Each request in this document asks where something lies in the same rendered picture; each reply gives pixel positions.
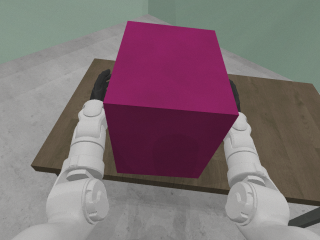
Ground table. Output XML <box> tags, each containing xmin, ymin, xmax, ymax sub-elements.
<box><xmin>31</xmin><ymin>58</ymin><xmax>320</xmax><ymax>228</ymax></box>

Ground robot left hand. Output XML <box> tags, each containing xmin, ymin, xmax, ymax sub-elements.
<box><xmin>89</xmin><ymin>69</ymin><xmax>112</xmax><ymax>102</ymax></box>

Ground right robot forearm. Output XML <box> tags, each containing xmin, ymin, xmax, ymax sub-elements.
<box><xmin>223</xmin><ymin>112</ymin><xmax>290</xmax><ymax>219</ymax></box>

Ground left robot forearm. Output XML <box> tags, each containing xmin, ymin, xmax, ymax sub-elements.
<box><xmin>46</xmin><ymin>99</ymin><xmax>108</xmax><ymax>219</ymax></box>

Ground robot left upper arm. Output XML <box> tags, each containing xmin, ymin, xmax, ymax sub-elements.
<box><xmin>11</xmin><ymin>177</ymin><xmax>109</xmax><ymax>240</ymax></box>

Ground carton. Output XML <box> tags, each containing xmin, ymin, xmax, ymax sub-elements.
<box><xmin>103</xmin><ymin>21</ymin><xmax>239</xmax><ymax>179</ymax></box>

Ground robot right hand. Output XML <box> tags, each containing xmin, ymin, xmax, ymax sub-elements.
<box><xmin>229</xmin><ymin>79</ymin><xmax>241</xmax><ymax>113</ymax></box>

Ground robot right upper arm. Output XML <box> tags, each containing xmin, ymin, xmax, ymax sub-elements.
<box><xmin>225</xmin><ymin>181</ymin><xmax>320</xmax><ymax>240</ymax></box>

